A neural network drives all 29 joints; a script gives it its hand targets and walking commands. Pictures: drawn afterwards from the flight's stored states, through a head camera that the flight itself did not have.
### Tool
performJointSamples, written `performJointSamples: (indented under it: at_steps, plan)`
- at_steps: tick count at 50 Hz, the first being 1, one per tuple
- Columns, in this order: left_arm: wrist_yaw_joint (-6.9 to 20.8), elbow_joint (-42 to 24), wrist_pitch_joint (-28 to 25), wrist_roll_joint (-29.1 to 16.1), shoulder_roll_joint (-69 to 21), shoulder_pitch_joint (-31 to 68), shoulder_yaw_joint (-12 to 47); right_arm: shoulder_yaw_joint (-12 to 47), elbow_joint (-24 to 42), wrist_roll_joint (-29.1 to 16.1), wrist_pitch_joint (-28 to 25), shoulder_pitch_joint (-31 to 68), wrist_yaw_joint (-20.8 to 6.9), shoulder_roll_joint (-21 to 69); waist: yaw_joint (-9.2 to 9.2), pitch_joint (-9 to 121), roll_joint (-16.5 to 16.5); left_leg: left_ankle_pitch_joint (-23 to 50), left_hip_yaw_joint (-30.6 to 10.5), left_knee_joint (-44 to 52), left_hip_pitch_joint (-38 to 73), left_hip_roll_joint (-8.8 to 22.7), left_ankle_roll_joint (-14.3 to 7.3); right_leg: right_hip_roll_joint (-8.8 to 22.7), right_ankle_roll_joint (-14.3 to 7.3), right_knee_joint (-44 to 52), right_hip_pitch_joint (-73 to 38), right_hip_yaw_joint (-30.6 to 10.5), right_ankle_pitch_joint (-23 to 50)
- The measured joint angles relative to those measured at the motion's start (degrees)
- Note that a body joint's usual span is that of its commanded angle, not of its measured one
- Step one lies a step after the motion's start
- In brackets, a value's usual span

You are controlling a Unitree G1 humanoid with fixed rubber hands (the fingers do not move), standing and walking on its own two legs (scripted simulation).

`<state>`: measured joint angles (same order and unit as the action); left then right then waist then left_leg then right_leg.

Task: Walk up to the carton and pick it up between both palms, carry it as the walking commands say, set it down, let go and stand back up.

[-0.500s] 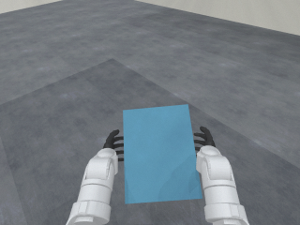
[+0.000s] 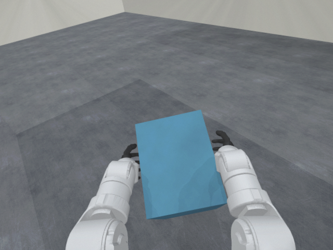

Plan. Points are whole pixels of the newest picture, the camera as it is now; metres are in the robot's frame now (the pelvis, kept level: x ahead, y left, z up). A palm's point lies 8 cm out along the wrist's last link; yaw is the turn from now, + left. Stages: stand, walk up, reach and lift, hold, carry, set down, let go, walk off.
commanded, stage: hold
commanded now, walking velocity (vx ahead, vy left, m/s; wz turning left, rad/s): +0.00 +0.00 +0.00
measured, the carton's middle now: (180, 171) +0.39 -0.03 -0.06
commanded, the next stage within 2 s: set down in 0.04 s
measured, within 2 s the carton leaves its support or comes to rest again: neither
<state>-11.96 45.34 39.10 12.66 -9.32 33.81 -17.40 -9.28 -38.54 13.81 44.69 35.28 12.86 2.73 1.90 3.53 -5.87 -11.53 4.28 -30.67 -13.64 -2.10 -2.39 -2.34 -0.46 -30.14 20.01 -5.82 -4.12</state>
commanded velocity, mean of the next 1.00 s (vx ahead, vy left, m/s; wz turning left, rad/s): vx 0.00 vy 0.00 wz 0.00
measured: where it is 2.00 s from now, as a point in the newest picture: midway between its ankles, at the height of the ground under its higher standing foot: outside the picture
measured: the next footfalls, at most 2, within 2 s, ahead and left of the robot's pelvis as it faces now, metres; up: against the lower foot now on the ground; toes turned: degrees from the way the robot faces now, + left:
none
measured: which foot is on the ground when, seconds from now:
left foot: down 0.00-1.00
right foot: down 0.00-1.00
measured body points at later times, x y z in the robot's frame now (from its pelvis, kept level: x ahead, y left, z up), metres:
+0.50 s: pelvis -0.04 +0.02 -0.02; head -0.03 -0.01 +0.43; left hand +0.32 +0.16 -0.01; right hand +0.34 -0.12 +0.00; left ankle +0.06 +0.11 -0.72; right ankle +0.13 -0.09 -0.72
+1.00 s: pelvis +0.02 +0.02 -0.05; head +0.15 -0.01 +0.38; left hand +0.38 +0.16 -0.11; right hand +0.39 -0.12 -0.12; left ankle +0.07 +0.11 -0.73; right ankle +0.14 -0.09 -0.73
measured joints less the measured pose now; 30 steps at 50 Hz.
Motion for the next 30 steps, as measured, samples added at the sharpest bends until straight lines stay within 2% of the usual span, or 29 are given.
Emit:
performJointSamples:
  at_steps: [3, 7, 8, 11, 14, 18, 22, 30]
  plan:
    - [0.0, 1.3, -0.2, 0.0, 0.3, 1.3, -1.0, 0.0, -1.4, 0.0, -0.2, 1.4, 0.1, -0.2, 0.0, 0.0, 0.0, 0.0, -0.1, -0.3, 0.0, 0.0, 0.0, 0.0, 0.0, 0.1, -0.2, 0.0, 0.2]
    - [2.8, 7.1, -3.4, 5.1, 0.4, 5.0, -11.3, -7.3, -8.7, 3.6, -4.4, 4.7, 0.0, 1.9, 0.0, -0.7, 2.5, -6.2, -0.3, -2.6, 0.0, -0.3, -1.1, 0.0, 0.0, -3.5, 0.3, 0.0, -8.4]
    - [3.4, 7.2, -3.8, 6.0, 0.6, 5.2, -12.2, -8.4, -9.5, 4.2, -5.2, 5.0, 0.0, 2.4, 0.0, -1.0, 3.3, -6.8, -0.3, -2.7, 0.0, -0.3, -1.1, 0.0, 0.0, -3.7, 0.3, 0.0, -9.2]
    - [5.6, 7.5, -6.1, 6.8, 1.7, 5.1, -12.5, -10.9, -9.8, 5.8, -8.1, 5.0, -0.5, 3.6, 0.0, -2.9, 5.7, -6.8, -0.3, -3.8, -0.3, -0.3, -1.1, 0.0, 0.0, -3.8, 0.3, 0.0, -7.5]
    - [7.9, 7.4, -8.6, 6.9, 2.2, 5.0, -12.7, -12.0, -9.8, 6.1, -10.8, 5.1, -2.1, 3.4, 0.0, -6.1, 6.7, -6.8, -0.3, -5.6, -0.7, -0.4, -1.1, 0.0, 0.0, -4.9, 0.3, 0.0, -7.1]
    - [7.8, 6.5, -10.4, 6.9, 2.2, 4.8, -12.2, -12.0, -9.9, 6.1, -13.3, 5.1, -5.3, 2.5, 0.0, -10.4, 6.1, -6.4, -0.3, -7.4, -1.2, -0.4, -1.1, 0.0, 0.0, -6.0, 0.3, 0.0, -7.7]
    - [6.1, 5.8, -12.1, 6.9, 2.2, 4.9, -10.1, -12.0, -9.9, 6.1, -16.0, 5.1, -8.4, 1.6, 0.0, -14.1, 4.5, -6.3, -0.4, -9.3, -1.9, -0.5, -1.1, 0.0, 0.0, -7.5, 0.6, 0.0, -8.2]
    - [4.4, 5.8, -16.2, 5.6, 2.2, 6.4, -8.8, -12.0, -9.9, 6.2, -20.1, 6.5, -7.6, 1.0, 0.0, -17.5, 3.2, -6.3, -1.3, -13.6, -6.3, -1.4, -1.1, 0.0, 0.0, -12.1, 4.7, 0.0, -7.9]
